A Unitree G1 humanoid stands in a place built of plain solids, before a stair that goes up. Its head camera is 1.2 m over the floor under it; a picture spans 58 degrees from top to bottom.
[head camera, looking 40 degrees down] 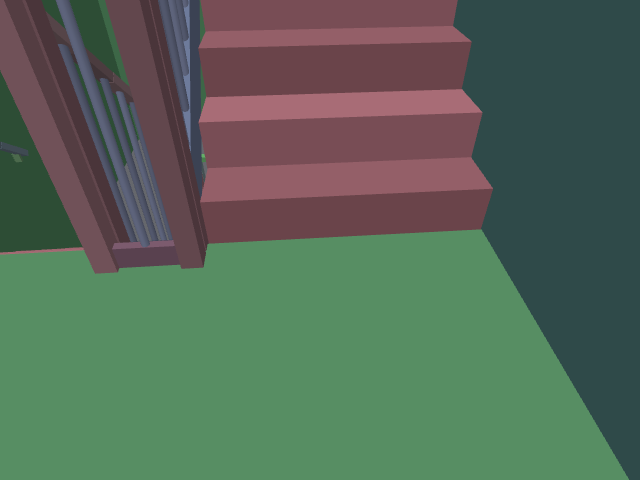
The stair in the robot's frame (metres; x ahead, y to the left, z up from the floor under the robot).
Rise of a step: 0.21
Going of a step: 0.26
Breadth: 1.20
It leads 5 degrees to the left of straight ahead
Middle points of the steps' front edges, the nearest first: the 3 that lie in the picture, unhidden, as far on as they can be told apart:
1.46 -0.12 0.21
1.72 -0.10 0.43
1.98 -0.08 0.64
